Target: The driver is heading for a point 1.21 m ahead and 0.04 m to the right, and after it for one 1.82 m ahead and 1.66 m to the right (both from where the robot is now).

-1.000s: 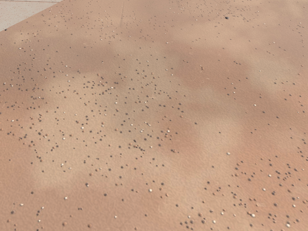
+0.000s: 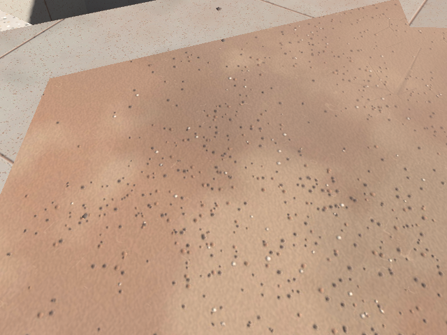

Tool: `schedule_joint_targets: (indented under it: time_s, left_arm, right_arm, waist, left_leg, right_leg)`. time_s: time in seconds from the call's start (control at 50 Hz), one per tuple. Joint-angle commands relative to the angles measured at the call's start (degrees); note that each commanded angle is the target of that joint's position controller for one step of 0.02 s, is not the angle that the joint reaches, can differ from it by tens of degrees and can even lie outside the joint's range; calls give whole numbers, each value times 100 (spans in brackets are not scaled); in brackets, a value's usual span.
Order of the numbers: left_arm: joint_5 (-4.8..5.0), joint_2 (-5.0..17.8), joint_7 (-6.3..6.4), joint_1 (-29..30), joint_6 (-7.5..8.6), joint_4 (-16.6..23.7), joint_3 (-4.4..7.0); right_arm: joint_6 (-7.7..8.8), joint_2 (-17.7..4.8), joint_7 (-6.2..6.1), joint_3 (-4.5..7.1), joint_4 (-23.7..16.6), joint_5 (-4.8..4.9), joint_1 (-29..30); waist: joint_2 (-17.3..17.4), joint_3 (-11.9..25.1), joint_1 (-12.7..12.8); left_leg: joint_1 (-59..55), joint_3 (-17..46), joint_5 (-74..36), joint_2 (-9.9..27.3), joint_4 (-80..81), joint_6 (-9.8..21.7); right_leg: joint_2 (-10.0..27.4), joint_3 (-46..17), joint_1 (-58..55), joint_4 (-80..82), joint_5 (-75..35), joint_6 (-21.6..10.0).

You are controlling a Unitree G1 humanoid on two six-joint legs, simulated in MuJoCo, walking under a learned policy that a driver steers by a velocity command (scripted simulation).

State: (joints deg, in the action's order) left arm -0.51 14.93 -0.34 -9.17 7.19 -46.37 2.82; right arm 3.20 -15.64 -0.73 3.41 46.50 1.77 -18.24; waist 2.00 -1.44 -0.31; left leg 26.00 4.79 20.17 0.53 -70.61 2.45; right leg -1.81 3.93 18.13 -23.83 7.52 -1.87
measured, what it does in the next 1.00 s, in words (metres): walks ahead: left foot, then right foot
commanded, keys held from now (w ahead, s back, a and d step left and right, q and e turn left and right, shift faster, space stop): w+q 0.10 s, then w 0.90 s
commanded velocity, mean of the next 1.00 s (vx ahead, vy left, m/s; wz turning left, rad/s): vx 0.50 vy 0.00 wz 0.20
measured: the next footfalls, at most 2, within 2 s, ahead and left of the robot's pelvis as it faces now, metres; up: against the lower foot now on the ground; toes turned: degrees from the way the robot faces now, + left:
left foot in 0.36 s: +0.34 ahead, +0.19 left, +0.00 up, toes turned +11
right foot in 0.90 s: +0.69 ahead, +0.00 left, +0.00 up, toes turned +7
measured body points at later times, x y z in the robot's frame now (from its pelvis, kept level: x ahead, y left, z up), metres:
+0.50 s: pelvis +0.27 +0.09 +0.00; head +0.30 +0.10 +0.45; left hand +0.29 +0.37 -0.14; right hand +0.45 -0.15 -0.10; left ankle +0.31 +0.18 -0.74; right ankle +0.20 -0.08 -0.64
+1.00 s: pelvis +0.55 +0.07 -0.01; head +0.59 +0.07 +0.44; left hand +0.67 +0.35 -0.11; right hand +0.62 -0.20 -0.15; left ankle +0.37 +0.19 -0.65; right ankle +0.65 +0.00 -0.74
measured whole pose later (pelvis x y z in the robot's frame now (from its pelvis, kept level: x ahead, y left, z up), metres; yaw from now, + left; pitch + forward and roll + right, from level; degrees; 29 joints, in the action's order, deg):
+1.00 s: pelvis +0.55 +0.07 -0.01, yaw +9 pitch +2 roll +0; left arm 0.5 15.1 -2.5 -6.6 5.8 -46.3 2.6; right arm 4.4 -15.7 -0.2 2.9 49.8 1.5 -20.4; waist 0.9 -1.4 -1.1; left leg 15.2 3.1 26.5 -0.2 -62.7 2.0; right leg -0.9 3.4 25.7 -31.9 8.3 -3.4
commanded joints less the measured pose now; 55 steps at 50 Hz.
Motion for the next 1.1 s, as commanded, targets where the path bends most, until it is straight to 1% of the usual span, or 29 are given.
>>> schedule_joint_targets:
  time_s: [0.02, 0.1, 0.18, 0.24, 0.28, 0.32, 0.34, 0.36, 0.38, 0.4, 0.42, 0.44, 0.46, 0.48, 0.5, 0.56, 0.62, 0.7, 0.8, 0.86, 0.88, 0.9, 0.92, 0.94, 0.96, 0.98, 1.0, 1.04, 1.1]
  left_arm:
    - [3, 498, -23, -188, 79, 118, 137]
    - [39, 800, -22, -306, 93, -34, 249]
    - [82, 907, -30, -532, 18, -161, 241]
    - [187, 1069, -41, -859, -71, -310, 253]
    - [237, 1158, -38, -1011, -156, -429, 268]
    - [265, 1262, -18, -969, -242, -482, 279]
    - [263, 1265, -4, -886, -286, -494, 261]
    - [200, 1093, 28, -951, -290, -469, 185]
    - [39, 681, 25, -1059, -232, -240, 33]
    - [106, 318, -33, -1447, -67, -240, -100]
    - [292, 914, -78, -1043, 31, -202, 64]
    - [372, 909, -91, -615, 62, -47, 64]
    - [270, 799, -49, -452, 45, -40, 53]
    - [154, 772, -14, -418, -27, -74, 90]
    - [154, 690, -32, -630, -105, -91, 85]
    - [120, 521, -11, -625, -270, -110, 78]
    - [48, 424, -4, -30, -287, 91, 54]
    - [93, 298, -89, 694, -218, 274, -7]
    - [139, 382, -231, 1316, -148, 570, -19]
    - [130, 557, -288, 1032, -100, 564, 40]
    - [118, 675, -269, 576, -93, 446, 114]
    - [101, 921, -223, -324, -99, 164, 252]
    - [49, 1366, -161, -1363, -116, -21, 370]
    - [52, 1730, -200, -1680, -131, -154, 445]
    - [139, 1139, -202, -1628, -125, -121, 299]
    - [137, 923, -179, -1145, -117, -30, 224]
    - [101, 773, -180, -662, -130, 63, 163]
    - [-8, 568, -193, -306, -90, 103, 102]
    - [30, 634, -177, -373, -22, -17, 124]
  right_arm:
    - [-25, -167, 34, 68, -502, 28, -118]
    - [-77, -159, 54, 45, -854, -56, 378]
    - [40, -50, 191, -44, -1056, -66, 1071]
    - [69, -76, 287, -78, -1291, -48, 1669]
    - [76, -179, 328, -59, -1441, -47, 1865]
    - [88, -371, 340, 25, -1449, -82, 1607]
    - [95, -552, 324, 143, -1259, -110, 933]
    - [77, -899, 265, 326, -955, -112, -39]
    - [30, -1501, 153, 487, -818, -172, -957]
    - [50, -1655, 170, 456, -830, -135, -929]
    - [93, -1128, 212, 308, -846, -147, -746]
    - [116, -893, 218, 235, -861, -155, -419]
    - [135, -728, 242, 185, -880, -143, -4]
    - [163, -488, 265, 120, -913, -164, 295]
    - [197, -509, 266, 125, -908, -194, 404]
    - [316, -579, 239, 163, -749, -175, 366]
    - [304, -644, 148, 178, -544, -155, 72]
    - [256, -785, 71, 202, -329, -128, -210]
    - [172, -878, 34, 238, 7, -67, -567]
    - [97, -975, 2, 272, 79, -54, -438]
    - [63, -1016, -7, 274, 72, -61, -314]
    - [29, -904, -18, 221, 58, -92, -285]
    - [25, -656, -36, 99, -67, -200, -397]
    - [154, 134, 52, -118, -63, -156, -1264]
    - [275, -511, 69, 9, 8, -29, -835]
    - [338, -812, 83, 94, -191, 90, -207]
    - [339, -769, 36, 81, -273, 16, 192]
    - [259, -653, 8, 117, -282, -105, 99]
    - [108, -417, -12, 96, -221, -105, -25]
  waist:
    - [-601, 208, 12]
    - [-431, 50, 33]
    - [-380, -54, 266]
    - [-429, -229, 457]
    - [-520, -300, 437]
    - [-684, -91, 152]
    - [-666, 319, -273]
    - [-553, 916, -681]
    - [484, 1697, -876]
    - [1437, 2464, -507]
    - [757, 2046, -635]
    - [610, 1309, -522]
    - [98, 895, -298]
    - [32, 643, -108]
    - [320, 618, 78]
    - [100, 390, 221]
    - [5, 113, 70]
    - [115, -109, -203]
    - [188, -329, -369]
    - [318, -119, -128]
    - [360, 172, 150]
    - [255, 733, 546]
    - [-423, 1607, 859]
    - [-2033, 2357, 405]
    - [-1388, 2192, 695]
    - [-1061, 1308, 637]
    - [-428, 784, 455]
    - [-625, 484, 84]
    - [-593, 326, -74]
  left_leg:
    - [1070, 185, -315, 706, 85, -16]
    - [1582, 154, -1033, 806, 912, -96]
    - [1210, -174, -2083, 613, 2448, -19]
    - [1093, -451, -2007, 491, 3162, 35]
    - [1113, -538, -1518, 406, 3461, 154]
    - [505, -758, -1079, 153, 3775, 347]
    - [-511, -956, -1305, -94, 4086, 483]
    - [-2040, -867, -1517, -155, 4001, 642]
    - [-4003, 1156, -1478, 1236, 4031, 1191]
    - [-4867, 3837, -934, 2303, 5098, 1998]
    - [-4538, 3424, -874, 2142, 5234, 1737]
    - [-3777, 2409, -1281, 1897, 5213, 1499]
    - [-2954, 1759, -1747, 1618, 5318, 1316]
    - [-2397, 1299, -2036, 1363, 5535, 1166]
    - [-1994, 1157, -2178, 1359, 5734, 1240]
    - [-1635, 666, -2480, 1226, 6125, 1305]
    - [-1796, 320, -2604, 1152, 6272, 1226]
    - [-1909, -44, -2145, 1008, 6354, 1002]
    - [-2674, 44, -2079, 1355, 6031, 901]
    - [-3016, 50, -3114, 1449, 5527, 731]
    - [-2985, -86, -4092, 1310, 4980, 629]
    - [-2666, -324, -4624, 987, 3907, 474]
    - [-1471, -598, -3081, 617, 2045, 244]
    - [902, -339, 959, -472, 62, -139]
    - [1577, 402, 1243, -249, -572, -38]
    - [1932, 251, 722, 66, -599, 62]
    - [1686, 56, 164, 393, -288, 104]
    - [1061, 81, -380, 722, 218, 51]
    - [919, -39, -641, 790, 705, -67]
  right_leg:
    - [1663, -1475, -937, 1497, -313, -1018]
    - [1744, -732, -1034, 1669, -1099, -1095]
    - [1477, -76, -1098, 1626, -1204, -929]
    - [1613, -40, -1427, 1547, -939, -863]
    - [1819, -105, -1844, 1362, -1134, -801]
    - [1866, -3, -2085, 770, -2379, -672]
    - [1682, 244, -1968, -91, -3273, -532]
    - [1405, 469, -1296, -1313, -3327, -335]
    - [915, 654, 549, -3493, -1191, -3]
    - [68, -228, 2019, -5090, 2445, 145]
    - [419, -830, 2593, -5509, 2314, 59]
    - [667, -712, 2756, -5383, 1881, -30]
    - [909, -675, 2525, -4954, 1416, -28]
    - [1062, -702, 2229, -4599, 1081, -40]
    - [1131, -747, 1864, -4467, 898, 8]
    - [1114, -702, 1828, -3955, 481, 154]
    - [1076, -687, 2272, -2949, -370, 256]
    - [827, -487, 2066, -1557, -1376, 213]
    - [673, -480, 2173, -813, -1023, -5]
    - [477, -318, 1585, -590, -405, -244]
    - [269, -117, 871, -487, -347, -359]
    - [142, -20, -384, -505, -453, -521]
    - [1201, -1235, -2164, -635, -642, -902]
    - [2429, -4108, -4127, 73, 702, -1868]
    - [2323, -4587, -3994, 660, 1619, -1662]
    - [2155, -3697, -3228, 748, 1484, -1359]
    - [1905, -2974, -2292, 868, 852, -1129]
    - [1630, -2288, -1228, 1147, -127, -1145]
    - [1453, -1644, -828, 1491, -740, -1216]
